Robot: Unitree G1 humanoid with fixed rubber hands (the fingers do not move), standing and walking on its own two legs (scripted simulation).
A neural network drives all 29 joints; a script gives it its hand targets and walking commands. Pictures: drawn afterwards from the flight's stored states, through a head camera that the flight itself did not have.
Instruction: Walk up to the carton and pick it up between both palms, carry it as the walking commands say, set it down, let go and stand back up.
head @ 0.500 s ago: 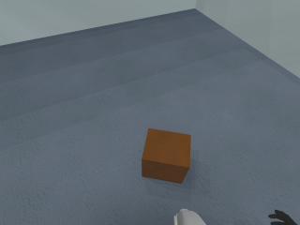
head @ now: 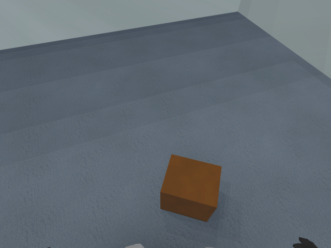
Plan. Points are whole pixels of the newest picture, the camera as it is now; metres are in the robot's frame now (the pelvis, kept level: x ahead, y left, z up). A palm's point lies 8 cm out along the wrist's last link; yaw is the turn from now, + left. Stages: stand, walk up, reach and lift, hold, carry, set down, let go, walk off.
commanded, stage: walk up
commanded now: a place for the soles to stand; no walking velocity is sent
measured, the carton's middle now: (189, 188) +0.49 -0.12 -0.62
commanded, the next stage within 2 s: none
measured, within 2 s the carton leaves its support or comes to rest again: neither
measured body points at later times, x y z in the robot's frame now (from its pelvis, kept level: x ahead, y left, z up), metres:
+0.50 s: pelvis +0.02 +0.00 +0.03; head +0.04 +0.00 +0.48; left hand +0.14 +0.33 -0.08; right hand +0.16 -0.31 -0.09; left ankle +0.05 +0.11 -0.72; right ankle +0.02 -0.13 -0.72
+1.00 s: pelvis +0.01 -0.03 +0.02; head +0.05 -0.03 +0.47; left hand +0.14 +0.31 -0.09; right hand +0.08 -0.40 -0.08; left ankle +0.05 +0.11 -0.72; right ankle +0.01 -0.15 -0.70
